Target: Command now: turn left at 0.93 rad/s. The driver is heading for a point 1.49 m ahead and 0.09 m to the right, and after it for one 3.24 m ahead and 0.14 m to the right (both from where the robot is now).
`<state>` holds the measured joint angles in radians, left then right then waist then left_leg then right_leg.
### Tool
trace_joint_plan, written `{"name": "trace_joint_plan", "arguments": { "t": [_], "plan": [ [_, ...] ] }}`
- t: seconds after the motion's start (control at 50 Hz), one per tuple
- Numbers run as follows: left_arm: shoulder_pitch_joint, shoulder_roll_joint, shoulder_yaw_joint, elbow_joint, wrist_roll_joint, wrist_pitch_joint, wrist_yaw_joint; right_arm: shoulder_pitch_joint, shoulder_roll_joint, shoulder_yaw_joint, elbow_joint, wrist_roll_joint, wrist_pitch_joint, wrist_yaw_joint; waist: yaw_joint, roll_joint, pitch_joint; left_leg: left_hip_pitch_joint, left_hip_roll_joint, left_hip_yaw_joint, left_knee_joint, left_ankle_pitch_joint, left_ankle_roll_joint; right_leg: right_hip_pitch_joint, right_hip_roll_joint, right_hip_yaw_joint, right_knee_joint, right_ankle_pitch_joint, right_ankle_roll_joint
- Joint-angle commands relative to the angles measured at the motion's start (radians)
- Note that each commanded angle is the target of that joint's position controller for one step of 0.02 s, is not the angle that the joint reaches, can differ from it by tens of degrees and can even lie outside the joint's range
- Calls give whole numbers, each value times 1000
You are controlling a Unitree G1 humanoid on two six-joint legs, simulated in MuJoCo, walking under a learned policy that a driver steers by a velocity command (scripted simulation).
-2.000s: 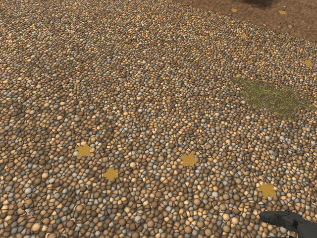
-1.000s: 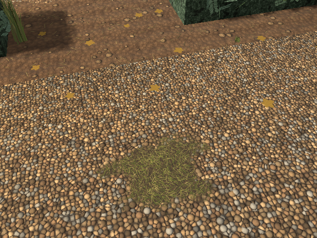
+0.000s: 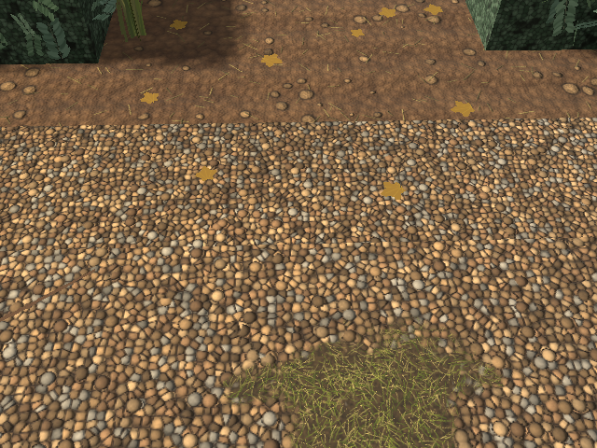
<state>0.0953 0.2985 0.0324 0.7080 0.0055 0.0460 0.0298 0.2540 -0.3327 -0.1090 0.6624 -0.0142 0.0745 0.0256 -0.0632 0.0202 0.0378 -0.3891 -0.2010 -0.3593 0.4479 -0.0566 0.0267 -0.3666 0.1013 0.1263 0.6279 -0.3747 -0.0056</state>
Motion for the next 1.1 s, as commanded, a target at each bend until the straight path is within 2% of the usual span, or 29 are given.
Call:
{"name": "trace_joint_plan", "arguments": {
  "t": [0.02, 0.04, 0.06, 0.08, 0.12, 0.18, 0.28, 0.42, 0.44, 0.46, 0.48, 0.5, 0.52, 0.54, 0.56, 0.6, 0.68, 0.72, 0.82, 0.84, 0.9, 0.92, 0.94, 0.96, 0.98, 1.0, 1.02, 1.06, 1.1],
  "plan": [
    [131, 106, 30, -40, -4, -27, 25, -60, -145, -35, -73, 12, -19, 0, 93, 152, -105, -87, 147, -284, -169, -523, 19, 303, -30, -7, -289, 46, -41],
    [145, 190, 48, -52, 1, -29, 38, 6, -91, -26, -63, 25, -25, -8, 72, -29, -138, -170, 54, -134, 64, -590, -33, 398, -241, 189, -404, -138, -67],
    [62, 274, 56, -86, 27, -29, 29, -9, -78, -28, -86, 25, -30, -16, 67, -274, -98, -326, -78, 161, 375, -548, -56, 335, -493, 498, -503, -219, -160],
    [-5, 195, 39, -93, 27, -28, 24, -34, -181, -48, -58, -15, -35, -21, 43, -87, -27, -312, 45, 177, 517, -420, -59, 204, -458, 362, -492, -89, -171],
    [-30, 95, 11, -95, 26, -30, 10, 6, -137, -34, -41, -17, -24, -1, 1, -94, -43, -187, 63, 194, 669, -318, -39, 113, -327, 159, -395, 176, -158],
    [26, 89, 9, -97, 16, -35, 1, 39, -120, -16, -19, -6, -5, 16, 20, -155, -60, -212, 71, 239, 806, -313, -48, 165, -289, 49, -345, 428, -176],
    [192, 126, 25, -35, 15, -38, -4, -49, -80, 16, -24, 8, 5, 4, 89, -187, -79, -231, 86, 247, 597, -364, -77, 362, -309, 23, -256, 735, -192],
    [189, 140, 33, -6, 10, -23, -23, -82, -30, 60, -1, 20, 5, -12, 85, -228, -96, 109, 118, 369, 118, -347, -29, 249, -314, 3, -203, 675, -193],
    [186, 136, 32, 2, 2, -18, -22, -52, -18, 67, 17, 14, -2, -17, 62, -204, -92, 200, 124, 376, -50, -225, -13, 212, -304, -9, -176, 646, -165],
    [224, 115, 27, 13, 5, -21, -25, -17, -19, 74, 41, 1, -12, -25, 65, -162, -140, 357, 140, 342, -153, -194, 9, 134, -295, -10, -192, 360, -125],
    [255, 61, 19, 8, 17, -23, -35, 52, -70, 68, 65, -16, -25, -30, 60, -1, -173, 532, 287, 145, -162, -418, 55, -40, -225, -67, -71, -45, -86],
    [184, 8, 1, -50, 15, -26, -43, 129, -218, 29, 74, -18, -22, -29, -1, 264, -118, 565, 512, -189, -253, -736, 171, -322, -77, -224, 130, -243, -53],
    [37, 115, 28, -77, 33, -18, -40, 160, -225, 13, 104, -27, -26, -32, -79, 229, 45, 416, 560, -288, -326, -879, 257, -453, -111, -155, 276, -209, -56],
    [0, 130, 40, -89, 18, -20, -46, 90, -156, 36, 96, -24, -37, -32, -31, 164, 134, 354, 519, -235, -333, -828, 248, -489, -137, -111, 328, -90, -52],
    [35, 118, 40, -69, 9, -29, -56, 41, -115, 48, 92, -18, -50, -30, 9, 144, 132, 333, 472, -158, -330, -717, 216, -469, -150, -97, 328, 1, -40],
    [113, 117, 45, -24, 31, -41, -76, 24, -88, 53, 97, -7, -80, -31, 48, 139, 55, 345, 401, -34, -328, -561, 187, -400, -154, -111, 345, 101, -15],
    [50, 88, 42, -29, 9, -38, -91, 57, -101, 40, 118, -5, -119, -29, 35, 132, 54, 298, 399, 90, -363, -494, 159, -388, -132, -83, 306, 229, 14],
    [12, 89, 46, -39, 11, -40, -101, 82, -120, 33, 129, -7, -138, -35, 20, 111, 80, 307, 427, 144, -381, -443, 140, -395, -109, -32, 250, 278, 15],
    [-22, 109, 42, -53, 27, -34, -124, 71, -142, 22, 145, -20, -168, -43, 30, 108, 94, 267, 444, 323, -401, -310, 108, -202, -151, -141, 155, 243, -48],
    [14, 123, 50, -43, 33, -35, -125, 55, -147, 21, 136, -36, -175, -45, 43, 78, 66, 267, 443, 360, -373, -218, 110, -143, -139, -200, 230, 259, -67],
    [236, 133, 57, 4, 19, -32, -105, 45, -183, 13, 143, -32, -155, -47, 151, 74, -10, 263, 439, 496, 63, 434, 96, 115, -37, -268, 125, -162, -163],
    [489, 153, 75, 81, 21, -45, -93, 39, -170, 21, 142, -39, -139, -47, 269, -46, -123, 147, 407, 534, 452, 595, 78, 398, 21, -248, 44, -153, -197],
    [531, 214, 79, 92, 17, -54, -80, 16, -33, 58, 121, -56, -138, -37, 252, -293, -110, -159, 298, 507, 885, -124, 48, 505, -202, 131, -73, -357, -232],
    [402, 261, 69, 14, -6, -69, -90, -44, 6, 68, 15, -39, -156, -25, 156, -436, -124, -481, 108, 331, 981, -457, 13, 529, -323, 721, -346, -264, -329],
    [359, 247, 81, 9, -17, -70, -84, -101, -111, 45, 11, -54, -172, -20, 152, -213, -87, -529, 187, 249, 956, -350, 15, 543, -350, 675, -333, -19, -345],
    [360, 246, 85, 10, -13, -71, -78, -96, -148, 34, 27, -48, -178, -12, 132, -85, -87, -467, 231, 242, 876, -291, 7, 476, -338, 570, -272, 85, -357],
    [335, 225, 82, 11, -4, -71, -75, -84, -136, 36, 45, -46, -169, -17, 101, -30, -40, -406, 269, 255, 798, -277, -11, 371, -302, 472, -269, 108, -332],
    [284, 177, 62, -7, -12, -74, -57, -102, -109, 45, 50, -63, -126, -15, 72, -70, 13, -320, 295, 276, 681, -261, -48, 213, -228, 376, -316, 118, -298],
    [328, 180, 60, 17, -9, -85, -45, -167, -83, 54, 29, -67, -101, -5, 86, -50, 26, -278, 277, 330, 576, -185, -77, 164, -193, 306, -338, 278, -292]
  ]
}}
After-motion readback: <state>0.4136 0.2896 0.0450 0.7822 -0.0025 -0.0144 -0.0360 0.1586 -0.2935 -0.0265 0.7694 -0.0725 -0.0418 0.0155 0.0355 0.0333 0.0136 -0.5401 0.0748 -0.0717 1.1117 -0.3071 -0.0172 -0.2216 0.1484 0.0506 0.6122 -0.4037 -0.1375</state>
